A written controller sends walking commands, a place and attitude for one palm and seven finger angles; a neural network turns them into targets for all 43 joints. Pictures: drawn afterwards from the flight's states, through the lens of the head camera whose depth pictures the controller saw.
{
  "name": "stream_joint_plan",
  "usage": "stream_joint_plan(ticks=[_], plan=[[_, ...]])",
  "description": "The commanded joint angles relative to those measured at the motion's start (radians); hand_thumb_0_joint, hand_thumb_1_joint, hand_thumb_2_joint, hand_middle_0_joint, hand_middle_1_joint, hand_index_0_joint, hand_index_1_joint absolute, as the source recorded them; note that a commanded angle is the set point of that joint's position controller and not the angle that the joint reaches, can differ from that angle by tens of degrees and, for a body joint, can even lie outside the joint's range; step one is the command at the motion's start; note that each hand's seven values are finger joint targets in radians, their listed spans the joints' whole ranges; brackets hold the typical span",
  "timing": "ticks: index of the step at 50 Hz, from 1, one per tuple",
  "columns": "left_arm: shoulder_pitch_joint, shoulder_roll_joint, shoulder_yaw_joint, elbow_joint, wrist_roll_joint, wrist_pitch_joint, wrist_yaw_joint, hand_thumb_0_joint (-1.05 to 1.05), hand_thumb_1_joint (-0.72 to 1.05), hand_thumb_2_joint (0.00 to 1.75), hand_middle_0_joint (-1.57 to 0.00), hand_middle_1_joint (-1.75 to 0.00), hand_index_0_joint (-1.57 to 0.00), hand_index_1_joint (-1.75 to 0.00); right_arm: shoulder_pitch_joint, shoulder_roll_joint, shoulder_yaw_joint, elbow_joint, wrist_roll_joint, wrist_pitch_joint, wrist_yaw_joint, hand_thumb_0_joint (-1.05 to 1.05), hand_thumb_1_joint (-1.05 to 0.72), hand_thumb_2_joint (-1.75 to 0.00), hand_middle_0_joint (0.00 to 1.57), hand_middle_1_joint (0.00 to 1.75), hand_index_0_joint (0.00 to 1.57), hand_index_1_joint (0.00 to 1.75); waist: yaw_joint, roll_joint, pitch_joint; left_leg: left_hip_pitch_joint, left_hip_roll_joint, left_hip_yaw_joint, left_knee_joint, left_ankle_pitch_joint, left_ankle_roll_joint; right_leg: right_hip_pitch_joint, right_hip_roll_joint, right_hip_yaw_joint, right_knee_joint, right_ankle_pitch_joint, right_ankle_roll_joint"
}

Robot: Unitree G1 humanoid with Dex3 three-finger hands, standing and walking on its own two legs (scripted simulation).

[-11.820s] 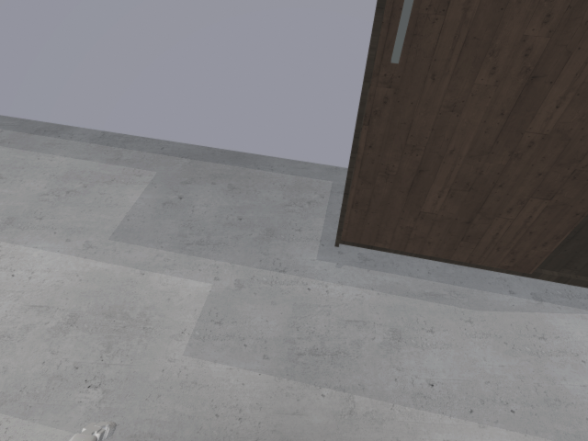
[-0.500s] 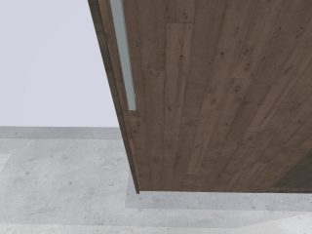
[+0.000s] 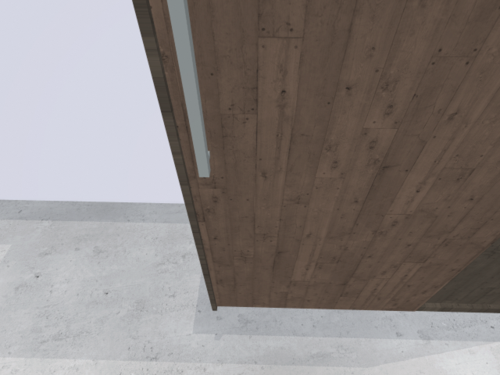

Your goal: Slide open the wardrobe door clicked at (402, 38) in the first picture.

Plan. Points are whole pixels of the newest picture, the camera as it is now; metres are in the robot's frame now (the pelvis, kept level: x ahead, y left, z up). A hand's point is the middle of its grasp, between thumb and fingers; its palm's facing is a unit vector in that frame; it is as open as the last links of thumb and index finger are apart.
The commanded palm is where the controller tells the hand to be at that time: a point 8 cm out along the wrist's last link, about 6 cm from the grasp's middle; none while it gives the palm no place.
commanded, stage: look again from close up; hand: left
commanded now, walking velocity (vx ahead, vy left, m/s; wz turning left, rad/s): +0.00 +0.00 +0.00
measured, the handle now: (194, 90) +0.46 +0.11 +0.23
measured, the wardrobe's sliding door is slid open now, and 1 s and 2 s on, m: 0.00 0.00 0.00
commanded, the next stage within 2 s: raise the hand with hooked fingers in 0.74 s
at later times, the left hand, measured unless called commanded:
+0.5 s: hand out of the picture +0.01 +0.18 -0.17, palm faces +0.02 -0.98 -0.21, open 7.4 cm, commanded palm none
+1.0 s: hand (129, 347) +0.17 +0.20 -0.03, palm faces +0.26 -0.96 -0.09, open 7.6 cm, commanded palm +0.10 +0.24 -0.04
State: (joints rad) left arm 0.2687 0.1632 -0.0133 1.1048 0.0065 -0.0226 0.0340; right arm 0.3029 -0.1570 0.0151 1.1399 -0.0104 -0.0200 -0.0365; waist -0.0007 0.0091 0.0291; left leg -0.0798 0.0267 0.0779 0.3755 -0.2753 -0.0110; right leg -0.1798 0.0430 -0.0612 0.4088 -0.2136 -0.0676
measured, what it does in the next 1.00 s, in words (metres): stands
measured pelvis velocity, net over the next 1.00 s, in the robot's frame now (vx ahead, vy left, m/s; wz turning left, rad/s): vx -0.02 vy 0.01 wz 0.04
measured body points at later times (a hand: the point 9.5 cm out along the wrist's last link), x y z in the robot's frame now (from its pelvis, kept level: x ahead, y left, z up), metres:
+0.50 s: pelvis +0.00 +0.00 +0.00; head +0.00 +0.00 +0.45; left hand +0.01 +0.23 -0.16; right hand -0.02 -0.22 -0.16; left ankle -0.05 +0.12 -0.74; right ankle +0.01 -0.07 -0.74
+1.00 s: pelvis -0.02 +0.01 -0.01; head -0.01 -0.01 +0.44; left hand +0.15 +0.25 -0.02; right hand +0.07 -0.23 -0.14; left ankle -0.05 +0.12 -0.74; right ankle +0.01 -0.07 -0.74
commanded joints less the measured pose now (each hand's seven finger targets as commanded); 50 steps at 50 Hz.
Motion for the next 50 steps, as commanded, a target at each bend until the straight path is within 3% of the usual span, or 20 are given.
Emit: stream_joint_plan(ticks=[1, 13, 20, 41, 42, 43, 44, 45, 46, 47, 48, 49, 50], plan=[[0.046, 0.115, 0.028, -0.037, 0.0, -0.018, 0.004, 0.0, 0.9, 0.9, -0.2, -0.3, -0.2, -0.3, 0.076, -0.095, -0.02, -0.02, -0.004, -0.015, -0.003, 0.0, -0.9, -0.9, 0.2, 0.3, 0.2, 0.3, -0.002, -0.015, 0.034, -0.093, 0.081, -0.074, -0.068, 0.103, 0.032, 0.044, -0.159, 0.168, -0.082, 0.186, 0.0], [0.035, 0.121, 0.03, -0.043, -0.001, -0.017, 0.002, 0.0, 0.9, 0.9, -0.2, -0.3, -0.2, -0.3, 0.077, -0.103, -0.02, -0.019, -0.006, -0.016, -0.003, 0.0, -0.9, -0.9, 0.2, 0.3, 0.2, 0.3, -0.001, -0.014, 0.047, -0.102, 0.082, -0.083, -0.076, 0.091, 0.031, 0.03, -0.155, 0.165, -0.09, 0.131, -0.001], [0.036, 0.127, 0.031, -0.043, 0.001, -0.02, 0.002, 0.0, 0.9, 0.9, -0.2, -0.3, -0.2, -0.3, 0.073, -0.107, -0.022, -0.024, -0.004, -0.017, -0.003, 0.0, -0.9, -0.9, 0.2, 0.3, 0.2, 0.3, -0.001, -0.011, 0.026, -0.09, 0.084, -0.082, -0.069, 0.114, 0.032, 0.046, -0.158, 0.165, -0.084, 0.183, 0.0], [0.021, 0.136, 0.031, -0.039, 0.002, -0.018, 0.0, 0.0, 0.9, 0.9, -0.2, -0.3, -0.2, -0.3, 0.047, -0.124, -0.022, -0.023, -0.005, -0.021, -0.003, 0.0, -0.9, -0.9, 0.2, 0.3, 0.2, 0.3, 0.002, 0.001, 0.028, -0.085, 0.094, -0.091, -0.084, 0.13, 0.037, 0.037, -0.154, 0.159, -0.072, 0.18, 0.001], [0.135, 0.11, 0.026, 0.018, 0.008, -0.029, 0.041, 0.0, 0.9, 0.9, -0.2, -0.3, -0.2, -0.3, -0.071, -0.121, -0.028, -0.083, 0.007, -0.022, 0.01, 0.0, -0.9, -0.9, 0.2, 0.3, 0.2, 0.3, 0.044, 0.021, 0.042, -0.149, 0.107, -0.016, 0.13, 0.128, 0.01, 0.022, -0.225, 0.178, -0.023, 0.575, 0.062], [-0.621, 0.341, 0.144, -1.498, -0.221, -0.246, 0.018, 0.0, 0.88, 0.89, -0.2, -0.32, -0.2, -0.32, -0.064, -0.28, -0.044, -0.471, 0.065, -0.165, -0.037, 0.0, -0.9, -0.9, 0.2, 0.3, 0.2, 0.3, -0.068, 0.171, -0.45, 0.062, -0.043, -0.079, 0.001, 0.218, 0.032, 0.163, -0.124, 0.167, 0.019, 0.376, 0.034], [-0.47, 0.445, 0.24, -1.479, -0.165, -0.243, 0.076, 0.0, 0.85, 0.88, -0.2, -0.33, -0.2, -0.33, -0.152, -0.197, -0.012, -0.437, 0.063, -0.241, -0.063, 0.0, -0.9, -0.9, 0.2, 0.3, 0.2, 0.3, -0.015, 0.268, -0.365, 0.057, -0.032, -0.021, 0.033, 0.227, 0.027, 0.129, -0.08, 0.16, 0.058, 0.216, 0.019], [0.036, 0.11, 0.052, -1.246, -0.165, -0.124, 0.067, 0.0, 0.83, 0.87, -0.21, -0.34, -0.21, -0.34, -0.133, -0.159, -0.02, -0.484, 0.049, -0.279, -0.054, 0.0, -0.9, -0.9, 0.2, 0.3, 0.2, 0.3, 0.01, 0.236, -0.278, -0.042, -0.022, -0.061, -0.005, 0.233, 0.024, 0.08, -0.07, 0.07, 0.066, 0.109, 0.013], [0.08, 0.039, 0.06, -1.103, -0.194, -0.093, 0.064, 0.0, 0.81, 0.86, -0.21, -0.36, -0.21, -0.36, -0.112, -0.177, -0.023, -0.44, 0.063, -0.287, -0.056, 0.0, -0.9, -0.9, 0.2, 0.3, 0.2, 0.3, -0.017, 0.052, -0.136, -0.109, -0.014, -0.079, 0.026, 0.168, 0.02, -0.025, -0.065, 0.034, 0.041, 0.065, 0.034], [-0.025, 0.054, 0.061, -1.152, -0.212, -0.148, 0.04, 0.0, 0.78, 0.85, -0.21, -0.37, -0.21, -0.37, -0.13, -0.212, -0.041, -0.498, 0.059, -0.303, -0.046, 0.0, -0.9, -0.9, 0.2, 0.3, 0.2, 0.3, -0.049, -0.058, 0.0, -0.185, -0.014, -0.103, 0.062, 0.082, 0.03, -0.139, -0.067, 0.021, 0.029, -0.022, 0.052], [-0.002, 0.085, 0.119, -1.087, -0.214, -0.216, 0.011, 0.0, 0.76, 0.84, -0.21, -0.39, -0.21, -0.39, -0.114, -0.223, -0.064, -0.503, 0.042, -0.312, -0.038, 0.0, -0.9, -0.9, 0.2, 0.3, 0.2, 0.3, -0.048, -0.161, 0.009, -0.252, -0.02, -0.091, 0.112, 0.014, 0.03, -0.212, -0.067, 0.015, 0.035, -0.131, 0.062], [0.154, 0.065, 0.146, -0.986, -0.222, -0.28, -0.037, 0.0, 0.74, 0.83, -0.21, -0.4, -0.21, -0.4, -0.126, -0.217, -0.074, -0.534, 0.035, -0.32, -0.023, 0.0, -0.9, -0.9, 0.2, 0.3, 0.2, 0.3, 0.003, -0.193, 0.017, -0.319, -0.029, -0.084, 0.155, -0.008, 0.022, -0.228, -0.069, 0.016, 0.069, -0.175, 0.055], [0.266, 0.016, 0.128, -0.941, -0.238, -0.355, -0.094, 0.0, 0.71, 0.82, -0.21, -0.42, -0.21, -0.42, -0.138, -0.208, -0.076, -0.564, 0.026, -0.324, -0.006, 0.0, -0.9, -0.9, 0.2, 0.3, 0.2, 0.3, 0.03, -0.25, -0.033, -0.39, -0.039, -0.072, 0.21, -0.011, 0.015, -0.238, -0.067, 0.021, 0.131, -0.182, 0.055]])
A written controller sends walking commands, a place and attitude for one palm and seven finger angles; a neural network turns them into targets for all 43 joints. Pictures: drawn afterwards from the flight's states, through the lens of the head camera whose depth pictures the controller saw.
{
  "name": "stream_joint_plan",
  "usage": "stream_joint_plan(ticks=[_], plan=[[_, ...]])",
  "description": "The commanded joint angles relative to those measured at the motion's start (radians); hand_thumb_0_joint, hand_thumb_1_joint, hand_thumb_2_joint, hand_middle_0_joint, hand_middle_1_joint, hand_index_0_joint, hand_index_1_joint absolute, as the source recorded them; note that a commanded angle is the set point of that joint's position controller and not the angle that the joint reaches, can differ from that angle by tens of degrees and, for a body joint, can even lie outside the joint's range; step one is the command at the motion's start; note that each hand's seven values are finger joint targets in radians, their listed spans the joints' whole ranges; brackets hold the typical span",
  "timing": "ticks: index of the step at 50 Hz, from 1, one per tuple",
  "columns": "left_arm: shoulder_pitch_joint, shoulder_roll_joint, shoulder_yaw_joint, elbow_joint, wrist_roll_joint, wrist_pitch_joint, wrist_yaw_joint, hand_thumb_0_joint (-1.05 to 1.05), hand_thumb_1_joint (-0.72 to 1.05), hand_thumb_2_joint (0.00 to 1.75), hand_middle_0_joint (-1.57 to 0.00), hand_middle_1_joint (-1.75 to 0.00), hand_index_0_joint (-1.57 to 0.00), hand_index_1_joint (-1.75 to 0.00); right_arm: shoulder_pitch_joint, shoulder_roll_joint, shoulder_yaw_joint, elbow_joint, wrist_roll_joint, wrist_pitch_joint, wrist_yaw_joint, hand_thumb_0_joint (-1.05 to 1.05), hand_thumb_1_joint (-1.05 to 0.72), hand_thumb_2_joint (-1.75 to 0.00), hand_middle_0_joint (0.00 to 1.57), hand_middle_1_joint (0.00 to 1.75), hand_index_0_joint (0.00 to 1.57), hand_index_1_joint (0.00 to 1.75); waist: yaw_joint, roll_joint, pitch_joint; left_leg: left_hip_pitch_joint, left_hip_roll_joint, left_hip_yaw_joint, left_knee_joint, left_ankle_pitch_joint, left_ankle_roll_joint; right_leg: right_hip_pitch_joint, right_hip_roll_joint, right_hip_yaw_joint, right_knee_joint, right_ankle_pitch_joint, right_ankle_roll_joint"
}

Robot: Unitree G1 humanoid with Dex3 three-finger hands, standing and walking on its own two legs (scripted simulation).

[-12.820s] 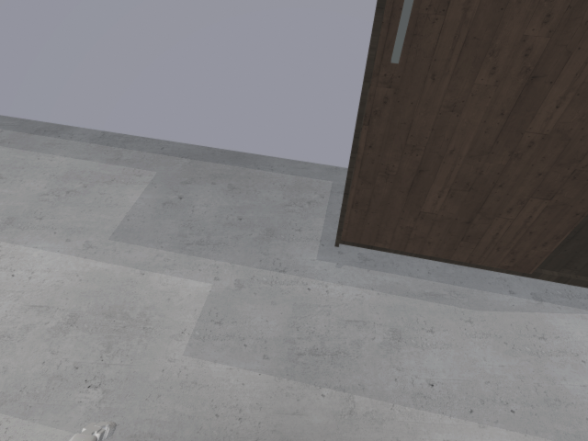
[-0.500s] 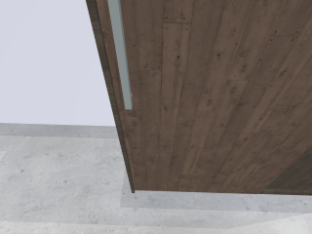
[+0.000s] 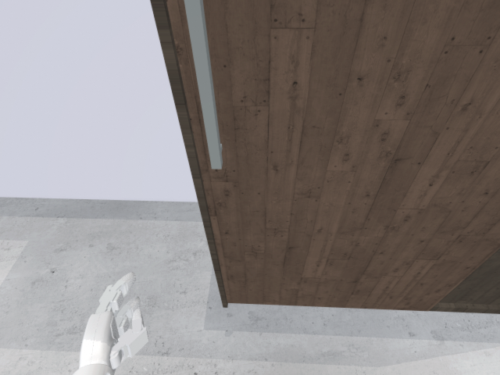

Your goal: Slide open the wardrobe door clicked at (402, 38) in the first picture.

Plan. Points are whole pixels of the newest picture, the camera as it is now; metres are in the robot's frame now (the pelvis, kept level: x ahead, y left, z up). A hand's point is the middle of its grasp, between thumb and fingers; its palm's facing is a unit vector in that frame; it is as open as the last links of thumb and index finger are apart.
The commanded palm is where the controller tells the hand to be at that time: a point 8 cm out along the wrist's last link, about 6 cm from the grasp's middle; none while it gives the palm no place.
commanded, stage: raise the hand with hooked fingers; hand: left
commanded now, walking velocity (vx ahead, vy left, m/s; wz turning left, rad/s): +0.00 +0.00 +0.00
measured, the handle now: (207, 81) +0.48 +0.08 +0.24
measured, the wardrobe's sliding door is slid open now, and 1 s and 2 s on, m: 0.00 0.00 0.00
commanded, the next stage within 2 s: move the hooked fingers beside the handle in 1.94 s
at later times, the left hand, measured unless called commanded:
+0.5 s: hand (109, 318) +0.19 +0.21 +0.05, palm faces -0.02 -1.00 -0.09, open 10.1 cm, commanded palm +0.16 +0.27 +0.06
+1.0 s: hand (44, 253) +0.24 +0.28 +0.13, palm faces +0.06 -0.99 -0.09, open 13.0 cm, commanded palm +0.21 +0.32 +0.15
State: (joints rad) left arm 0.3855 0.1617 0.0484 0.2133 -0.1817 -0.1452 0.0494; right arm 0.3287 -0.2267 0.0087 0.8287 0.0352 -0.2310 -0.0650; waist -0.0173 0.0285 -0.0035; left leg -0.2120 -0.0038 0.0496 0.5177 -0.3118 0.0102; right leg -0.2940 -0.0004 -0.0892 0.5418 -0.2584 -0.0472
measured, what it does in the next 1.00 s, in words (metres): stands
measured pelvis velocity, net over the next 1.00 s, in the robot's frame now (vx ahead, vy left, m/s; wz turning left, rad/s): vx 0.00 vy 0.03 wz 0.02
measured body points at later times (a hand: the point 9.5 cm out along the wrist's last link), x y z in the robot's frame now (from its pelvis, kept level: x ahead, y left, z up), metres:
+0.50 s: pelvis -0.02 +0.01 -0.04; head +0.01 +0.02 +0.41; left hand +0.19 +0.26 +0.05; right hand +0.19 -0.18 -0.10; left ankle -0.02 +0.11 -0.73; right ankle +0.02 -0.09 -0.73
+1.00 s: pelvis +0.00 +0.03 +0.00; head -0.01 +0.03 +0.45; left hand +0.23 +0.33 +0.14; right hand +0.20 -0.19 -0.06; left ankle -0.02 +0.11 -0.73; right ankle +0.02 -0.08 -0.73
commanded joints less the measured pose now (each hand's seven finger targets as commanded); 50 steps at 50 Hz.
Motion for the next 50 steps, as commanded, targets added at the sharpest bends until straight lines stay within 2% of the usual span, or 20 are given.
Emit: stream_joint_plan(ticks=[1, 3, 4, 6, 9, 10, 13, 14, 15, 18, 19, 21, 24, 26, 29, 33, 39, 43, 44, 50], plan=[[0.218, 0.002, 0.072, -0.026, -0.061, -0.312, -0.173, 0.0, 0.69, 0.81, -0.22, -0.43, -0.22, -0.43, -0.185, -0.139, -0.078, -0.28, -0.026, -0.111, 0.039, 0.0, -0.9, -0.9, 0.2, 0.3, 0.2, 0.3, 0.065, -0.284, -0.023, -0.328, -0.013, -0.032, 0.123, 0.021, -0.014, -0.141, -0.021, 0.058, 0.06, -0.114, 0.031], [0.282, 0.038, 0.101, -0.035, -0.071, -0.457, -0.303, 0.0, 0.64, 0.79, -0.22, -0.47, -0.22, -0.47, -0.219, -0.149, -0.098, -0.343, -0.028, -0.096, 0.076, 0.0, -0.9, -0.9, 0.2, 0.3, 0.2, 0.3, 0.066, -0.226, -0.066, -0.41, -0.028, -0.018, 0.226, 0.02, -0.026, -0.141, -0.031, 0.083, 0.147, -0.041, 0.021], [0.324, 0.086, 0.153, -0.001, -0.07, -0.463, -0.348, 0.0, 0.62, 0.78, -0.22, -0.48, -0.22, -0.48, -0.214, -0.158, -0.106, -0.376, -0.021, -0.081, 0.088, 0.0, -0.9, -0.9, 0.2, 0.3, 0.2, 0.3, 0.087, -0.162, -0.089, -0.42, -0.034, -0.009, 0.254, 0.043, -0.019, -0.119, -0.044, 0.114, 0.17, 0.007, 0.012], [0.233, 0.134, 0.168, -0.154, -0.086, -0.399, -0.386, 0.0, 0.57, 0.76, -0.22, -0.51, -0.22, -0.51, -0.242, -0.16, -0.097, -0.448, -0.001, -0.049, 0.082, 0.0, -0.9, -0.9, 0.2, 0.3, 0.2, 0.3, 0.097, -0.118, -0.152, -0.459, -0.045, 0.014, 0.267, 0.028, -0.001, -0.117, -0.051, 0.136, 0.177, -0.022, 0.018], [0.1, 0.187, 0.225, -0.394, -0.127, -0.32, -0.343, 0.0, 0.5, 0.73, -0.23, -0.55, -0.23, -0.55, -0.226, -0.145, -0.085, -0.505, 0.001, -0.021, 0.049, 0.0, -0.9, -0.9, 0.2, 0.3, 0.2, 0.3, 0.08, -0.056, -0.217, -0.429, -0.038, -0.003, 0.273, 0.03, 0.007, -0.123, -0.038, 0.146, 0.173, -0.068, 0.028], [0.046, 0.177, 0.216, -0.485, -0.122, -0.322, -0.314, 0.0, 0.48, 0.72, -0.23, -0.57, -0.23, -0.57, -0.204, -0.132, -0.082, -0.514, -0.002, -0.02, 0.043, 0.0, -0.9, -0.9, 0.2, 0.3, 0.2, 0.3, 0.064, 0.006, -0.247, -0.395, -0.032, -0.009, 0.275, 0.046, 0.011, -0.125, -0.036, 0.144, 0.176, -0.048, 0.029], [-0.071, 0.162, 0.155, -0.66, -0.085, -0.376, -0.247, 0.0, 0.41, 0.69, -0.24, -0.62, -0.24, -0.62, -0.144, -0.12, -0.066, -0.49, -0.012, -0.031, 0.03, 0.0, -0.9, -0.9, 0.2, 0.3, 0.2, 0.3, 0.003, 0.087, -0.248, -0.3, -0.006, -0.05, 0.283, 0.108, 0.017, -0.191, -0.009, 0.085, 0.212, 0.066, 0.021], [-0.148, 0.166, 0.119, -0.692, -0.073, -0.395, -0.249, 0.0, 0.39, 0.68, -0.24, -0.63, -0.24, -0.63, -0.128, -0.133, -0.056, -0.476, -0.018, -0.036, 0.026, 0.0, -0.9, -0.9, 0.2, 0.3, 0.2, 0.3, -0.03, 0.049, -0.227, -0.294, 0.002, -0.068, 0.291, 0.112, 0.021, -0.216, -0.001, 0.08, 0.222, 0.074, 0.021], [-0.152, 0.153, 0.09, -0.674, -0.065, -0.403, -0.259, 0.0, 0.36, 0.67, -0.24, -0.64, -0.24, -0.64, -0.124, -0.132, -0.053, -0.461, -0.015, -0.045, 0.021, 0.0, -0.9, -0.9, 0.2, 0.3, 0.2, 0.3, -0.04, 0.07, -0.218, -0.279, 0.006, -0.073, 0.289, 0.099, 0.021, -0.234, 0.0, 0.075, 0.214, 0.058, 0.021], [-0.15, 0.18, 0.084, -0.573, -0.071, -0.364, -0.311, 0.0, 0.29, 0.64, -0.24, -0.69, -0.24, -0.69, -0.133, -0.146, -0.036, -0.437, 0.0, -0.067, 0.006, 0.0, -0.9, -0.9, 0.2, 0.3, 0.2, 0.3, -0.045, 0.061, -0.162, -0.3, 0.009, -0.092, 0.254, 0.002, 0.019, -0.24, 0.0, 0.061, 0.172, -0.049, 0.024], [-0.149, 0.211, 0.112, -0.516, -0.076, -0.324, -0.333, 0.0, 0.27, 0.63, -0.25, -0.7, -0.25, -0.7, -0.14, -0.152, -0.032, -0.428, 0.006, -0.067, -0.002, 0.0, -0.9, -0.9, 0.2, 0.3, 0.2, 0.3, -0.035, 0.06, -0.14, -0.311, 0.007, -0.094, 0.242, -0.016, 0.019, -0.221, 0.0, 0.07, 0.151, -0.076, 0.022], [-0.132, 0.251, 0.17, -0.481, -0.09, -0.242, -0.36, 0.0, 0.22, 0.61, -0.25, -0.74, -0.25, -0.74, -0.154, -0.15, -0.026, -0.434, 0.018, -0.071, -0.011, 0.0, -0.9, -0.9, 0.2, 0.3, 0.2, 0.3, 0.0, 0.043, -0.192, -0.301, 0.005, -0.094, 0.203, -0.019, 0.017, -0.15, -0.01, 0.07, 0.118, -0.095, 0.023], [-0.074, 0.295, 0.286, -0.42, -0.133, -0.126, -0.365, 0.0, 0.15, 0.58, -0.25, -0.78, -0.25, -0.78, -0.193, -0.137, -0.017, -0.432, 0.022, -0.078, -0.017, 0.0, -0.9, -0.9, 0.2, 0.3, 0.2, 0.3, 0.057, -0.007, -0.229, -0.286, 0.004, -0.094, 0.161, 0.067, 0.012, -0.03, -0.016, 0.059, 0.097, -0.009, 0.025], [-0.103, 0.287, 0.308, -0.467, -0.163, -0.095, -0.358, 0.0, 0.11, 0.56, -0.26, -0.81, -0.26, -0.81, -0.199, -0.128, -0.008, -0.432, 0.019, -0.088, -0.016, 0.0, -0.9, -0.9, 0.2, 0.3, 0.2, 0.3, 0.065, -0.015, -0.231, -0.267, 0.007, -0.093, 0.13, 0.119, 0.008, 0.008, -0.017, 0.04, 0.092, 0.057, 0.028], [-0.123, 0.284, 0.32, -0.503, -0.181, -0.088, -0.353, 0.0, 0.04, 0.53, -0.26, -0.86, -0.26, -0.86, -0.198, -0.129, -0.002, -0.422, 0.011, -0.115, -0.009, 0.0, -0.9, -0.9, 0.2, 0.3, 0.2, 0.3, 0.075, -0.01, -0.209, -0.234, 0.01, -0.096, 0.104, 0.177, 0.003, 0.022, -0.007, 0.027, 0.086, 0.115, 0.025], [-0.141, 0.276, 0.303, -0.517, -0.168, -0.08, -0.361, 0.0, -0.06, 0.49, -0.27, -0.92, -0.27, -0.92, -0.166, -0.139, -0.008, -0.397, 0.016, -0.148, -0.003, 0.0, -0.9, -0.9, 0.2, 0.3, 0.2, 0.3, 0.058, 0.009, -0.197, -0.174, 0.016, -0.09, 0.076, 0.202, -0.003, 0.003, -0.005, 0.013, 0.067, 0.139, 0.029], [-0.296, 0.376, 0.374, -0.522, -0.169, -0.014, -0.374, 0.0, -0.2, 0.43, -0.28, -1.0, -0.28, -1.0, -0.172, -0.157, -0.004, -0.381, 0.022, -0.153, -0.024, 0.0, -0.9, -0.9, 0.2, 0.3, 0.2, 0.3, 0.065, 0.026, -0.163, -0.119, 0.015, -0.097, 0.02, 0.173, 0.001, 0.045, -0.004, 0.023, 0.008, 0.096, 0.025], [-0.388, 0.378, 0.376, -0.546, -0.173, 0.009, -0.377, 0.0, -0.29, 0.39, -0.29, -1.07, -0.29, -1.07, -0.176, -0.148, 0.004, -0.371, 0.027, -0.16, -0.032, 0.0, -0.9, -0.9, 0.2, 0.3, 0.2, 0.3, 0.066, 0.095, -0.171, -0.036, 0.018, -0.11, -0.02, 0.237, -0.016, 0.071, -0.001, 0.007, -0.008, 0.146, 0.021], [-0.395, 0.394, 0.389, -0.53, -0.175, 0.024, -0.382, 0.0, -0.31, 0.38, -0.29, -1.08, -0.29, -1.08, -0.178, -0.153, 0.007, -0.368, 0.023, -0.159, -0.033, 0.0, -0.9, -0.9, 0.2, 0.3, 0.2, 0.3, 0.072, 0.062, -0.159, -0.036, 0.019, -0.111, -0.026, 0.243, -0.013, 0.086, 0.003, 0.01, -0.021, 0.16, 0.02], [-0.527, 0.433, 0.406, -0.484, -0.166, 0.13, -0.415, 0.0, -0.45, 0.32, -0.3, -1.17, -0.3, -1.17, -0.197, -0.152, 0.019, -0.368, 0.034, -0.139, -0.038, 0.0, -0.9, -0.9, 0.2, 0.3, 0.2, 0.3, 0.073, 0.091, -0.14, 0.019, 0.018, -0.114, -0.073, 0.275, -0.018, 0.121, 0.001, 0.008, -0.057, 0.19, 0.018]])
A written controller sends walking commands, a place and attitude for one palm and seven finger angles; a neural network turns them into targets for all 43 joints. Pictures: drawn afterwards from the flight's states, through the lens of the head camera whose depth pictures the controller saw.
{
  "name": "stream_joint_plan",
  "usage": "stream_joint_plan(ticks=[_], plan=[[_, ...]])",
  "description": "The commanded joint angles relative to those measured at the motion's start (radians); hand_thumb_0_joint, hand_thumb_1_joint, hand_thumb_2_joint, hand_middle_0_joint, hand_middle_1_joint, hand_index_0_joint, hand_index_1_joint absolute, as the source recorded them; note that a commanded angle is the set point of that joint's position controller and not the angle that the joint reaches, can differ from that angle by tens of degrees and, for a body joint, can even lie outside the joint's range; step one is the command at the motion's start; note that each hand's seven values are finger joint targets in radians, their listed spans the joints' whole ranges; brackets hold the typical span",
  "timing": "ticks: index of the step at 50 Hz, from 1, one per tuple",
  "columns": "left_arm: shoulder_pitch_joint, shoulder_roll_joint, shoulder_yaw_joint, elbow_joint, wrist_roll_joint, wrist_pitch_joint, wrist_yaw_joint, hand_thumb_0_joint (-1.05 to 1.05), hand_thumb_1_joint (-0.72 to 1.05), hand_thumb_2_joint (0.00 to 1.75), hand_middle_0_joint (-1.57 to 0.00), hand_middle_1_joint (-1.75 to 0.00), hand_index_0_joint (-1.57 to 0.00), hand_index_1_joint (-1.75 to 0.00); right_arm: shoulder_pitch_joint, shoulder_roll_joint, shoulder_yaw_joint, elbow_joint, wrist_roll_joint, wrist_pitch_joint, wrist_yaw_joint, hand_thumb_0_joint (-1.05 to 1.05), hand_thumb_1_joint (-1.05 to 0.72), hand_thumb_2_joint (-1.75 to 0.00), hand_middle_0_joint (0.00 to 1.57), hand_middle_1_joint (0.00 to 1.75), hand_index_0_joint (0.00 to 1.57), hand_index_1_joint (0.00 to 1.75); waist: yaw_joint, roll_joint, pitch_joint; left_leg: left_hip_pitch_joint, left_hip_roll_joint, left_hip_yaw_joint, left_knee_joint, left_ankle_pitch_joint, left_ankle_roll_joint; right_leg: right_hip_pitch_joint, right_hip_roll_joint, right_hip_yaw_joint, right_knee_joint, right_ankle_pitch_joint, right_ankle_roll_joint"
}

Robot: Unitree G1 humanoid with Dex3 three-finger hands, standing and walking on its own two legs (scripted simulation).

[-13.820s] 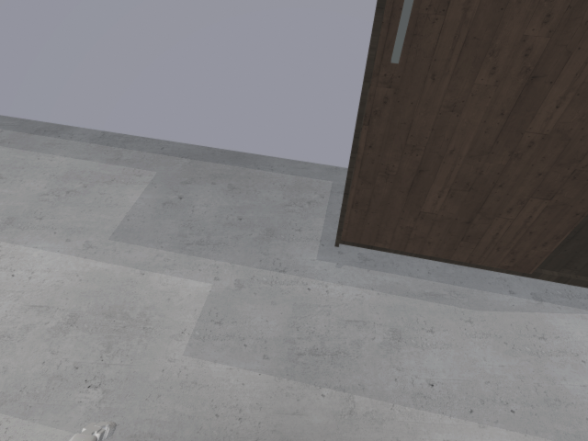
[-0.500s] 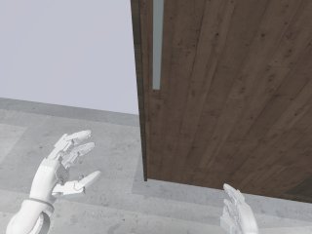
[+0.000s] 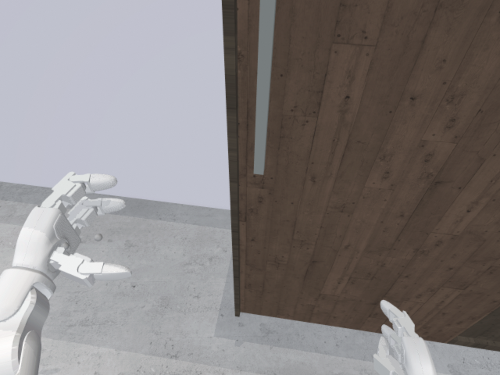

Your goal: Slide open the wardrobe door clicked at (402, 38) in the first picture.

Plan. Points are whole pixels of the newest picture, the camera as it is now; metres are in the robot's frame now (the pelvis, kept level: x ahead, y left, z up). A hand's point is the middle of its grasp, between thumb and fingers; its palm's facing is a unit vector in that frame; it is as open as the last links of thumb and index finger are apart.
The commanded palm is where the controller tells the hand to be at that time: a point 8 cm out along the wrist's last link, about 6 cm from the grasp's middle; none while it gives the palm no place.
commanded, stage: raise the hand with hooked fingers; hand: left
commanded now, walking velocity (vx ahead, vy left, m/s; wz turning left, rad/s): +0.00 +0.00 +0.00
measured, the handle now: (264, 88) +0.48 +0.04 +0.25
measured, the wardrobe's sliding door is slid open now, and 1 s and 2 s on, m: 0.00 0.00 0.00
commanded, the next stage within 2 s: move the hooked fingers beside the handle in 0.94 s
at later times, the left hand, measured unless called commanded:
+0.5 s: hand (61, 165) +0.28 +0.27 +0.23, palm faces +0.07 -0.99 -0.12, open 14.0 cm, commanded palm +0.24 +0.31 +0.23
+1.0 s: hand (77, 175) +0.28 +0.25 +0.22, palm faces +0.07 -0.99 -0.11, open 14.0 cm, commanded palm +0.24 +0.30 +0.23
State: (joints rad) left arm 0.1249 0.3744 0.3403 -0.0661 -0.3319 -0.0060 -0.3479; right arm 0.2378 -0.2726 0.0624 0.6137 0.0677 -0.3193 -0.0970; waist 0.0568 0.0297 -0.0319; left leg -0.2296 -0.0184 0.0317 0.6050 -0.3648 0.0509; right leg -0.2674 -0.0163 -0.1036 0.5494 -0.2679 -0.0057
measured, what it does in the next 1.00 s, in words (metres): stands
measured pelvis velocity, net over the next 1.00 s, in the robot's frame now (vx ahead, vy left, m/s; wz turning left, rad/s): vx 0.00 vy -0.03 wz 0.00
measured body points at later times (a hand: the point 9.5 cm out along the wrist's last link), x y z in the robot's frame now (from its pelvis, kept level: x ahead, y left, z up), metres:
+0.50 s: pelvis +0.00 -0.01 +0.01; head -0.02 -0.03 +0.46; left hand +0.27 +0.32 +0.24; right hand +0.20 -0.23 -0.06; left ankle -0.02 +0.08 -0.73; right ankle +0.02 -0.12 -0.73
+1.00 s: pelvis +0.00 -0.03 +0.01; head -0.03 -0.05 +0.46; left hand +0.27 +0.31 +0.23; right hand +0.20 -0.24 -0.06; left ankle -0.02 +0.08 -0.73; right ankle +0.02 -0.12 -0.73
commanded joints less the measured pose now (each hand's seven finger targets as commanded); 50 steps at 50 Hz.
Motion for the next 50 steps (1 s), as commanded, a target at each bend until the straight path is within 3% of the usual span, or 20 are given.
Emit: stream_joint_plan(ticks=[1, 4, 10, 14, 18, 19, 22, 25, 27, 29, 31, 32, 34, 38, 39, 42, 44, 46, 49, 50], plan=[[-0.276, 0.237, 0.127, -0.197, -0.015, 0.009, -0.023, 0.0, -0.48, 0.31, -0.3, -1.18, -0.3, -1.18, -0.109, -0.106, -0.033, -0.157, 0.002, -0.045, -0.006, 0.0, -0.9, -0.9, 0.2, 0.3, 0.2, 0.3, 0.003, 0.09, -0.126, 0.048, 0.033, -0.094, -0.161, 0.339, -0.057, 0.1, 0.017, 0.025, -0.069, 0.212, -0.023], [-0.323, 0.27, 0.157, -0.191, -0.021, 0.047, -0.036, 0.0, -0.5, 0.3, -0.3, -1.2, -0.3, -1.2, -0.123, -0.102, -0.023, -0.158, 0.002, -0.029, -0.003, 0.0, -0.9, -0.9, 0.2, 0.3, 0.2, 0.3, 0.01, 0.063, -0.118, 0.067, 0.034, -0.097, -0.17, 0.377, -0.059, 0.119, 0.023, 0.024, -0.085, 0.24, -0.025], [-0.46, 0.324, 0.193, -0.169, -0.026, 0.114, -0.063, 0.0, -0.5, 0.3, -0.3, -1.2, -0.3, -1.2, -0.149, -0.1, -0.012, -0.157, 0.009, 0.002, 0.0, 0.0, -0.9, -0.9, 0.2, 0.3, 0.2, 0.3, 0.004, 0.078, -0.15, 0.107, 0.029, -0.093, -0.188, 0.405, -0.059, 0.145, 0.018, 0.026, -0.109, 0.274, -0.027], [-0.517, 0.365, 0.209, -0.112, -0.019, 0.16, -0.082, 0.0, -0.5, 0.3, -0.3, -1.2, -0.3, -1.2, -0.165, -0.1, -0.006, -0.157, 0.015, 0.02, 0.0, 0.0, -0.9, -0.9, 0.2, 0.3, 0.2, 0.3, 0.007, 0.068, -0.129, 0.109, 0.025, -0.09, -0.197, 0.38, -0.05, 0.144, 0.019, 0.031, -0.131, 0.258, -0.028], [-0.595, 0.411, 0.237, -0.074, -0.023, 0.19, -0.1, 0.0, -0.5, 0.3, -0.3, -1.2, -0.3, -1.2, -0.175, -0.106, -0.008, -0.159, 0.02, 0.032, -0.002, 0.0, -0.9, -0.9, 0.2, 0.3, 0.2, 0.3, 0.001, 0.054, -0.158, 0.117, 0.021, -0.089, -0.201, 0.368, -0.04, 0.152, 0.011, 0.033, -0.138, 0.26, -0.026], [-0.591, 0.432, 0.251, -0.054, -0.026, 0.198, -0.106, 0.0, -0.5, 0.3, -0.3, -1.2, -0.3, -1.2, -0.18, -0.105, -0.005, -0.161, 0.019, 0.036, 0.002, 0.0, -0.9, -0.9, 0.2, 0.3, 0.2, 0.3, 0.012, 0.044, -0.154, 0.103, 0.019, -0.088, -0.201, 0.359, -0.039, 0.168, 0.011, 0.039, -0.146, 0.256, -0.028], [-0.673, 0.466, 0.259, -0.038, -0.021, 0.213, -0.117, 0.0, -0.5, 0.3, -0.3, -1.2, -0.3, -1.2, -0.19, -0.113, -0.008, -0.162, 0.025, 0.042, 0.002, 0.0, -0.9, -0.9, 0.2, 0.3, 0.2, 0.3, 0.004, 0.082, -0.167, 0.111, 0.017, -0.085, -0.205, 0.337, -0.033, 0.161, 0.004, 0.047, -0.149, 0.239, -0.028], [-0.577, 0.4, 0.222, 0.053, -0.033, 0.234, -0.138, 0.0, -0.5, 0.3, -0.3, -1.2, -0.3, -1.2, -0.184, -0.118, -0.012, -0.162, 0.03, 0.051, 0.011, 0.0, -0.9, -0.9, 0.2, 0.3, 0.2, 0.3, 0.001, 0.032, -0.14, 0.082, 0.019, -0.075, -0.194, 0.335, -0.031, 0.158, -0.003, 0.056, -0.145, 0.258, -0.027], [-0.568, 0.407, 0.221, 0.048, -0.032, 0.247, -0.143, 0.0, -0.5, 0.3, -0.3, -1.2, -0.3, -1.2, -0.188, -0.126, -0.016, -0.173, 0.034, 0.059, 0.013, 0.0, -0.9, -0.9, 0.2, 0.3, 0.2, 0.3, 0.002, 0.007, -0.142, 0.067, 0.019, -0.075, -0.19, 0.312, -0.028, 0.146, -0.003, 0.057, -0.14, 0.236, -0.021], [-0.573, 0.436, 0.248, -0.016, -0.034, 0.24, -0.135, 0.0, -0.5, 0.3, -0.3, -1.2, -0.3, -1.2, -0.207, -0.122, -0.019, -0.186, 0.032, 0.061, 0.018, 0.0, -0.9, -0.9, 0.2, 0.3, 0.2, 0.3, 0.016, 0.036, -0.164, 0.073, 0.019, -0.071, -0.178, 0.321, -0.028, 0.171, -0.01, 0.075, -0.139, 0.24, -0.024], [-0.616, 0.463, 0.276, -0.072, -0.032, 0.223, -0.116, 0.0, -0.5, 0.3, -0.3, -1.2, -0.3, -1.2, -0.207, -0.117, -0.02, -0.194, 0.028, 0.059, 0.014, 0.0, -0.9, -0.9, 0.2, 0.3, 0.2, 0.3, 0.014, 0.04, -0.195, 0.083, 0.016, -0.071, -0.181, 0.329, -0.025, 0.183, -0.006, 0.065, -0.135, 0.242, -0.023], [-0.622, 0.461, 0.275, -0.091, -0.03, 0.214, -0.108, 0.0, -0.5, 0.3, -0.3, -1.2, -0.3, -1.2, -0.206, -0.112, -0.02, -0.192, 0.029, 0.058, 0.013, 0.0, -0.9, -0.9, 0.2, 0.3, 0.2, 0.3, 0.012, 0.07, -0.201, 0.094, 0.015, -0.066, -0.181, 0.324, -0.024, 0.177, -0.004, 0.067, -0.138, 0.235, -0.021], [-0.61, 0.473, 0.292, -0.097, -0.028, 0.198, -0.09, 0.0, -0.5, 0.3, -0.3, -1.2, -0.3, -1.2, -0.202, -0.11, -0.019, -0.185, 0.023, 0.054, 0.01, 0.0, -0.9, -0.9, 0.2, 0.3, 0.2, 0.3, 0.017, 0.059, -0.172, 0.085, 0.019, -0.066, -0.187, 0.32, -0.025, 0.182, -0.004, 0.067, -0.147, 0.225, -0.022], [-0.627, 0.443, 0.269, -0.075, -0.02, 0.197, -0.076, 0.0, -0.5, 0.3, -0.3, -1.2, -0.3, -1.2, -0.197, -0.111, -0.02, -0.172, 0.027, 0.045, 0.0, 0.0, -0.9, -0.9, 0.2, 0.3, 0.2, 0.3, 0.0, 0.092, -0.141, 0.091, 0.018, -0.064, -0.194, 0.289, -0.023, 0.15, -0.006, 0.067, -0.15, 0.203, -0.021], [-0.62, 0.453, 0.269, -0.071, -0.015, 0.203, -0.079, 0.0, -0.5, 0.3, -0.3, -1.2, -0.3, -1.2, -0.198, -0.11, -0.021, -0.172, 0.026, 0.047, 0.001, 0.0, -0.9, -0.9, 0.2, 0.3, 0.2, 0.3, 0.009, 0.097, -0.144, 0.086, 0.02, -0.059, -0.189, 0.284, -0.023, 0.166, -0.01, 0.083, -0.159, 0.196, -0.021], [-0.628, 0.433, 0.249, -0.059, -0.015, 0.214, -0.09, 0.0, -0.5, 0.3, -0.3, -1.2, -0.3, -1.2, -0.194, -0.112, -0.019, -0.173, 0.03, 0.045, -0.004, 0.0, -0.9, -0.9, 0.2, 0.3, 0.2, 0.3, -0.002, 0.068, -0.167, 0.091, 0.017, -0.061, -0.186, 0.299, -0.02, 0.17, -0.008, 0.073, -0.147, 0.225, -0.016], [-0.604, 0.416, 0.231, -0.019, -0.019, 0.221, -0.1, 0.0, -0.5, 0.3, -0.3, -1.2, -0.3, -1.2, -0.189, -0.113, -0.017, -0.167, 0.031, 0.048, -0.002, 0.0, -0.9, -0.9, 0.2, 0.3, 0.2, 0.3, -0.002, 0.034, -0.129, 0.077, 0.021, -0.063, -0.185, 0.281, -0.021, 0.156, -0.008, 0.078, -0.156, 0.204, -0.015], [-0.632, 0.43, 0.236, -0.033, -0.018, 0.221, -0.103, 0.0, -0.5, 0.3, -0.3, -1.2, -0.3, -1.2, -0.202, -0.116, -0.018, -0.17, 0.031, 0.048, -0.002, 0.0, -0.9, -0.9, 0.2, 0.3, 0.2, 0.3, -0.004, 0.07, -0.137, 0.077, 0.018, -0.062, -0.183, 0.263, -0.02, 0.149, -0.012, 0.085, -0.157, 0.183, -0.014], [-0.603, 0.443, 0.254, -0.023, -0.024, 0.219, -0.104, 0.0, -0.5, 0.3, -0.3, -1.2, -0.3, -1.2, -0.199, -0.114, -0.018, -0.172, 0.029, 0.049, 0.0, 0.0, -0.9, -0.9, 0.2, 0.3, 0.2, 0.3, 0.004, 0.014, -0.15, 0.073, 0.02, -0.066, -0.178, 0.281, -0.019, 0.166, -0.009, 0.083, -0.154, 0.197, -0.013], [-0.623, 0.45, 0.262, -0.041, -0.025, 0.216, -0.104, 0.0, -0.5, 0.3, -0.3, -1.2, -0.3, -1.2, -0.205, -0.114, -0.018, -0.174, 0.029, 0.049, 0.001, 0.0, -0.9, -0.9, 0.2, 0.3, 0.2, 0.3, 0.002, 0.038, -0.162, 0.073, 0.019, -0.064, -0.177, 0.281, -0.018, 0.169, -0.013, 0.089, -0.151, 0.201, -0.012]])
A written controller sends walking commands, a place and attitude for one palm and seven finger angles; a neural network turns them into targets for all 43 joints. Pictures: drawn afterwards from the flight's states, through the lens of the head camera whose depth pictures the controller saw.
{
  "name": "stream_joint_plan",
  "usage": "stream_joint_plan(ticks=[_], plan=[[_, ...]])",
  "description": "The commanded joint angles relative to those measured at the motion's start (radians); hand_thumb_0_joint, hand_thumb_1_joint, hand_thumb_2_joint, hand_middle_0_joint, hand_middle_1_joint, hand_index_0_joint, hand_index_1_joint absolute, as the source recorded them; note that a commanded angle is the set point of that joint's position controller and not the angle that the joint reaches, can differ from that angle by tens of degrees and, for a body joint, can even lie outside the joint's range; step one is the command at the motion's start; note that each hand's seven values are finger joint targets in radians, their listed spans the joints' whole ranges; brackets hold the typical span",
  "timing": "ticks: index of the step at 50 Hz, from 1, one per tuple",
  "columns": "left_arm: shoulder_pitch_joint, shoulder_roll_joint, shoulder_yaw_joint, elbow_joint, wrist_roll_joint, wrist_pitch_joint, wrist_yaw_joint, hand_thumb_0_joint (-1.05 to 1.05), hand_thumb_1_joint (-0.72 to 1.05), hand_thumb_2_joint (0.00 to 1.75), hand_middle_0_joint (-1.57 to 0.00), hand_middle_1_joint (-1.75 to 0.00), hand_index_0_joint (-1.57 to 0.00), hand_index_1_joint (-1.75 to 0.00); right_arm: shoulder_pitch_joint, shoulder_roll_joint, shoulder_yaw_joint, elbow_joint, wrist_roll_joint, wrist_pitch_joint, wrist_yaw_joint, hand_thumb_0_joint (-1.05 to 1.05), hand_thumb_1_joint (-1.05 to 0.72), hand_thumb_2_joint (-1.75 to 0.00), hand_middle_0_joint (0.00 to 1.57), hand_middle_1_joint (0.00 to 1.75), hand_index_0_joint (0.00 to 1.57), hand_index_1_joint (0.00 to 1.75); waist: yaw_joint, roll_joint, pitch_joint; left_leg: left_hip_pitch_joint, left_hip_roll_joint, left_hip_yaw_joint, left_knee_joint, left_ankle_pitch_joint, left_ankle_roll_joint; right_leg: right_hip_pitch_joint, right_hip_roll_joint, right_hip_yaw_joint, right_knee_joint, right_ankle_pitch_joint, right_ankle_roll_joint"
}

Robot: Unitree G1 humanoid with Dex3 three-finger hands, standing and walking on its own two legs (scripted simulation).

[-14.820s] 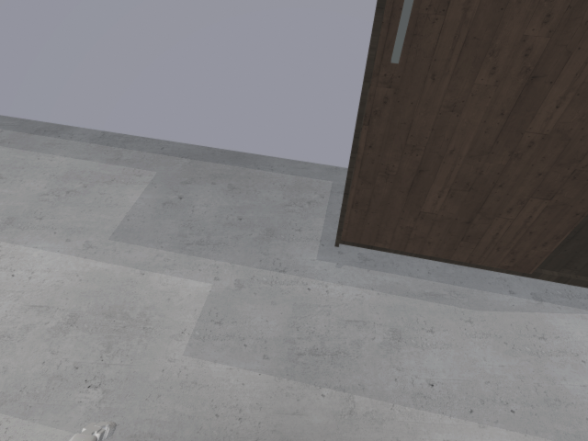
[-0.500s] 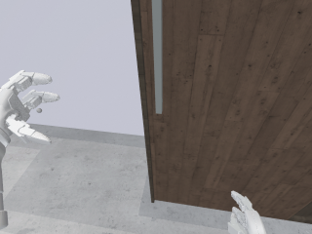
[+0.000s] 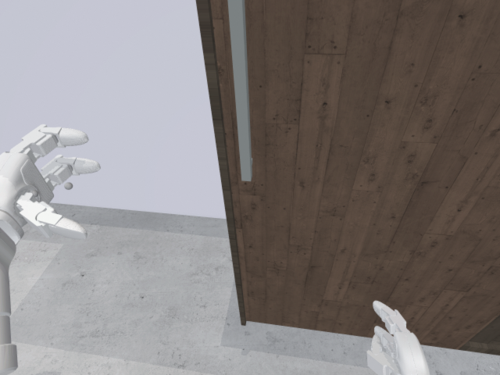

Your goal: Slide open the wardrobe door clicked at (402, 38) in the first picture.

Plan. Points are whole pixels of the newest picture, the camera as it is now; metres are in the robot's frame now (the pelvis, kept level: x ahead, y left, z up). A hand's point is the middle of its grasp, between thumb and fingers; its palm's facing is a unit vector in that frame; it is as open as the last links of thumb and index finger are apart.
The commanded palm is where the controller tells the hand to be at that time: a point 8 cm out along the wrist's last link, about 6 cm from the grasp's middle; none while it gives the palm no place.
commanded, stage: move the hooked fingers beside the handle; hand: left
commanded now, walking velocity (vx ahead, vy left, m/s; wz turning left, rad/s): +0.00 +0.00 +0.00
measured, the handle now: (244, 99) +0.48 +0.07 +0.24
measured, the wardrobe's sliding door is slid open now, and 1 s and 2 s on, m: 0.00 0.00 0.00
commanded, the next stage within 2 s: none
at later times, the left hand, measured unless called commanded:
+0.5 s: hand (110, 172) +0.31 +0.24 +0.21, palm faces +0.02 -1.00 -0.07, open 14.0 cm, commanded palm +0.29 +0.27 +0.21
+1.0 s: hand (156, 157) +0.36 +0.19 +0.20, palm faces -0.01 -1.00 -0.03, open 14.0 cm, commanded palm +0.34 +0.23 +0.21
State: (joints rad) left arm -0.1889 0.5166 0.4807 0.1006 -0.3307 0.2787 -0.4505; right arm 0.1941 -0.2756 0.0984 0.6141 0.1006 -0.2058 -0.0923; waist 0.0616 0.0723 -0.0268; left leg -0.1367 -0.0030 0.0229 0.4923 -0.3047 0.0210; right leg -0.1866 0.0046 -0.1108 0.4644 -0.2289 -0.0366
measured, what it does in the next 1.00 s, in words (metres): stands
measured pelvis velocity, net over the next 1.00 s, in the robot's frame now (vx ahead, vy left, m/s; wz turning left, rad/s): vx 0.01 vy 0.01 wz -0.01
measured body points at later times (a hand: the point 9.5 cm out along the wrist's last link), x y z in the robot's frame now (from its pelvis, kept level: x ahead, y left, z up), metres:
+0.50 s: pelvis +0.00 +0.01 +0.00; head -0.03 -0.02 +0.45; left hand +0.31 +0.29 +0.22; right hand +0.20 -0.21 -0.07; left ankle -0.02 +0.10 -0.74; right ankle +0.02 -0.09 -0.74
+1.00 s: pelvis +0.01 +0.01 +0.00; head -0.01 -0.01 +0.45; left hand +0.36 +0.24 +0.21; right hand +0.19 -0.22 -0.08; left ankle -0.02 +0.10 -0.74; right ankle +0.02 -0.09 -0.74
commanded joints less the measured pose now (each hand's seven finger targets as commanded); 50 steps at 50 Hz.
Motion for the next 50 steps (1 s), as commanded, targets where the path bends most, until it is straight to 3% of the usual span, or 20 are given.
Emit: stream_joint_plan(ticks=[1, 4, 5, 8, 9, 11, 13, 19, 22, 28, 29, 32, 34, 36, 39, 41, 44, 47, 49, 50], plan=[[-0.316, 0.305, 0.119, -0.208, -0.026, -0.071, -0.002, 0.0, -0.5, 0.3, -0.3, -1.2, -0.3, -1.2, -0.161, -0.109, -0.052, -0.173, -0.004, -0.065, -0.004, 0.0, -0.9, -0.9, 0.2, 0.3, 0.2, 0.3, -0.005, 0.001, -0.165, -0.018, 0.003, -0.056, -0.066, 0.223, 0.011, 0.086, -0.033, 0.089, -0.064, 0.165, 0.017], [-0.339, 0.264, 0.078, -0.22, -0.027, -0.08, 0.002, 0.0, -0.5, 0.3, -0.3, -1.2, -0.3, -1.2, -0.162, -0.103, -0.051, -0.17, -0.003, -0.069, -0.003, 0.0, -0.9, -0.9, 0.2, 0.3, 0.2, 0.3, -0.011, 0.003, -0.16, -0.003, 0.006, -0.057, -0.063, 0.225, 0.008, 0.073, -0.032, 0.091, -0.065, 0.166, 0.017], [-0.366, 0.243, 0.057, -0.236, -0.026, -0.084, 0.006, 0.0, -0.5, 0.3, -0.3, -1.2, -0.3, -1.2, -0.167, -0.102, -0.049, -0.171, -0.002, -0.073, -0.003, 0.0, -0.9, -0.9, 0.2, 0.3, 0.2, 0.3, -0.014, 0.038, -0.163, 0.003, 0.003, -0.058, -0.069, 0.216, 0.007, 0.063, -0.032, 0.087, -0.063, 0.16, 0.015], [-0.401, 0.2, 0.006, -0.2, -0.013, -0.076, 0.026, 0.0, -0.5, 0.3, -0.3, -1.2, -0.3, -1.2, -0.15, -0.105, -0.051, -0.157, 0.0, -0.076, -0.011, 0.0, -0.9, -0.9, 0.2, 0.3, 0.2, 0.3, -0.028, 0.001, -0.135, 0.007, 0.003, -0.065, -0.079, 0.19, 0.009, 0.023, -0.024, 0.065, -0.062, 0.126, 0.017], [-0.4, 0.196, -0.002, -0.222, -0.011, -0.076, 0.032, 0.0, -0.5, 0.3, -0.3, -1.2, -0.3, -1.2, -0.159, -0.1, -0.052, -0.16, -0.003, -0.077, -0.009, 0.0, -0.9, -0.9, 0.2, 0.3, 0.2, 0.3, -0.016, 0.017, -0.141, 0.012, 0.005, -0.064, -0.074, 0.203, 0.007, 0.037, -0.029, 0.079, -0.065, 0.137, 0.013], [-0.418, 0.182, -0.012, -0.26, 0.0, -0.073, 0.05, 0.0, -0.5, 0.3, -0.3, -1.2, -0.3, -1.2, -0.163, -0.096, -0.05, -0.165, -0.004, -0.077, -0.009, 0.0, -0.9, -0.9, 0.2, 0.3, 0.2, 0.3, -0.014, 0.042, -0.186, 0.031, 0.0, -0.066, -0.08, 0.231, 0.005, 0.054, -0.028, 0.067, -0.052, 0.167, 0.01], [-0.398, 0.188, 0.01, -0.263, 0.003, -0.071, 0.074, 0.0, -0.5, 0.3, -0.3, -1.2, -0.3, -1.2, -0.158, -0.094, -0.051, -0.163, -0.007, -0.074, -0.008, 0.0, -0.9, -0.9, 0.2, 0.3, 0.2, 0.3, -0.007, 0.002, -0.198, 0.032, 0.001, -0.07, -0.084, 0.254, 0.003, 0.065, -0.025, 0.056, -0.044, 0.189, 0.011], [-0.375, 0.183, 0.022, -0.249, 0.013, -0.046, 0.117, 0.0, -0.5, 0.3, -0.3, -1.2, -0.3, -1.2, -0.171, -0.091, -0.052, -0.157, -0.012, -0.051, 0.002, 0.0, -0.9, -0.9, 0.2, 0.3, 0.2, 0.3, 0.007, -0.03, -0.182, 0.004, 0.003, -0.059, -0.088, 0.273, 0.003, 0.092, -0.028, 0.063, -0.052, 0.214, 0.01], [-0.438, 0.128, -0.035, -0.253, 0.021, -0.04, 0.13, 0.0, -0.5, 0.3, -0.3, -1.2, -0.3, -1.2, -0.171, -0.085, -0.05, -0.16, -0.007, -0.043, -0.002, 0.0, -0.9, -0.9, 0.2, 0.3, 0.2, 0.3, -0.012, 0.018, -0.189, 0.025, 0.002, -0.057, -0.091, 0.26, -0.001, 0.064, -0.028, 0.059, -0.048, 0.202, 0.01], [-0.525, 0.063, -0.118, -0.207, 0.037, -0.034, 0.16, 0.0, -0.5, 0.3, -0.3, -1.2, -0.3, -1.2, -0.165, -0.085, -0.051, -0.149, -0.004, -0.031, -0.012, 0.0, -0.9, -0.9, 0.2, 0.3, 0.2, 0.3, -0.033, -0.016, -0.158, 0.024, 0.003, -0.063, -0.097, 0.207, 0.002, 0.023, -0.025, 0.058, -0.056, 0.144, 0.013], [-0.531, 0.061, -0.125, -0.192, 0.038, -0.034, 0.165, 0.0, -0.5, 0.3, -0.3, -1.2, -0.3, -1.2, -0.163, -0.087, -0.051, -0.14, -0.007, -0.028, -0.012, 0.0, -0.9, -0.9, 0.2, 0.3, 0.2, 0.3, -0.032, -0.045, -0.152, 0.016, 0.006, -0.065, -0.098, 0.202, 0.003, 0.028, -0.024, 0.061, -0.063, 0.135, 0.012], [-0.563, 0.085, -0.105, -0.182, 0.051, -0.031, 0.187, 0.0, -0.5, 0.3, -0.3, -1.2, -0.3, -1.2, -0.17, -0.085, -0.05, -0.144, -0.008, -0.016, -0.012, 0.0, -0.9, -0.9, 0.2, 0.3, 0.2, 0.3, -0.025, -0.013, -0.19, 0.017, -0.001, -0.059, -0.097, 0.221, 0.002, 0.057, -0.03, 0.068, -0.055, 0.161, 0.01], [-0.569, 0.108, -0.085, -0.195, 0.056, -0.039, 0.199, 0.0, -0.5, 0.3, -0.3, -1.2, -0.3, -1.2, -0.166, -0.086, -0.055, -0.144, -0.011, -0.011, -0.008, 0.0, -0.9, -0.9, 0.2, 0.3, 0.2, 0.3, -0.017, -0.05, -0.228, 0.022, 0.004, -0.059, -0.093, 0.258, 0.003, 0.093, -0.029, 0.069, -0.052, 0.196, 0.01], [-0.585, 0.063, -0.116, -0.22, 0.056, -0.05, 0.202, 0.0, -0.5, 0.3, -0.3, -1.2, -0.3, -1.2, -0.167, -0.076, -0.053, -0.151, -0.012, -0.009, -0.005, 0.0, -0.9, -0.9, 0.2, 0.3, 0.2, 0.3, -0.02, 0.004, -0.247, 0.045, 0.001, -0.054, -0.091, 0.315, -0.003, 0.102, -0.032, 0.065, -0.037, 0.261, 0.005], [-0.534, 0.056, -0.111, -0.168, 0.056, -0.047, 0.209, 0.0, -0.5, 0.3, -0.3, -1.2, -0.3, -1.2, -0.155, -0.079, -0.056, -0.143, -0.012, -0.002, 0.0, 0.0, -0.9, -0.9, 0.2, 0.3, 0.2, 0.3, -0.014, -0.046, -0.232, 0.034, 0.006, -0.049, -0.088, 0.321, -0.003, 0.101, -0.027, 0.065, -0.041, 0.275, 0.007], [-0.575, 0.012, -0.156, -0.15, 0.059, -0.037, 0.214, 0.0, -0.5, 0.3, -0.3, -1.2, -0.3, -1.2, -0.155, -0.081, -0.056, -0.138, -0.008, 0.008, 0.0, 0.0, -0.9, -0.9, 0.2, 0.3, 0.2, 0.3, -0.03, -0.037, -0.193, 0.019, 0.005, -0.048, -0.096, 0.292, -0.002, 0.078, -0.029, 0.062, -0.044, 0.254, 0.008], [-0.57, 0.027, -0.146, -0.169, 0.071, -0.029, 0.236, 0.0, -0.5, 0.3, -0.3, -1.2, -0.3, -1.2, -0.156, -0.082, -0.06, -0.145, -0.013, 0.019, 0.002, 0.0, -0.9, -0.9, 0.2, 0.3, 0.2, 0.3, -0.019, -0.049, -0.225, 0.028, 0.006, -0.049, -0.091, 0.319, 0.0, 0.092, -0.028, 0.066, -0.039, 0.268, 0.006], [-0.619, 0.034, -0.136, -0.16, 0.07, -0.034, 0.254, 0.0, -0.5, 0.3, -0.3, -1.2, -0.3, -1.2, -0.151, -0.079, -0.059, -0.141, -0.013, 0.028, 0.001, 0.0, -0.9, -0.9, 0.2, 0.3, 0.2, 0.3, -0.028, -0.049, -0.243, 0.028, 0.003, -0.044, -0.091, 0.311, 0.0, 0.102, -0.029, 0.07, -0.042, 0.276, 0.009], [-0.655, 0.004, -0.177, -0.123, 0.078, -0.041, 0.261, 0.0, -0.5, 0.3, -0.3, -1.2, -0.3, -1.2, -0.147, -0.079, -0.059, -0.129, -0.011, 0.036, -0.002, 0.0, -0.9, -0.9, 0.2, 0.3, 0.2, 0.3, -0.042, -0.08, -0.204, 0.017, 0.008, -0.043, -0.094, 0.28, 0.007, 0.079, -0.026, 0.071, -0.054, 0.241, 0.012], [-0.701, -0.013, -0.196, -0.132, 0.078, -0.048, 0.265, 0.0, -0.5, 0.3, -0.3, -1.2, -0.3, -1.2, -0.147, -0.08, -0.059, -0.129, -0.011, 0.035, -0.004, 0.0, -0.9, -0.9, 0.2, 0.3, 0.2, 0.3, -0.051, -0.052, -0.206, 0.029, 0.007, -0.047, -0.098, 0.277, 0.005, 0.067, -0.028, 0.07, -0.054, 0.236, 0.009]])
